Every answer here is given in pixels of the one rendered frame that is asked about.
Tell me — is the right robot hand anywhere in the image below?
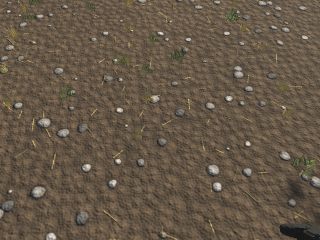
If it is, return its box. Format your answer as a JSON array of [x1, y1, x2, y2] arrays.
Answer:
[[279, 223, 320, 240]]

